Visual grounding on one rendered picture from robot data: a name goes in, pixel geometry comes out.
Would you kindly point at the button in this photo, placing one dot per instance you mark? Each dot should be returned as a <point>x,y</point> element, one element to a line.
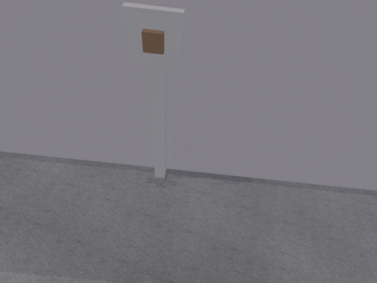
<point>153,41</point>

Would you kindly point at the panel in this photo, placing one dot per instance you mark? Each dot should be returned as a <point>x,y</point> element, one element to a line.
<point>170,20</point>

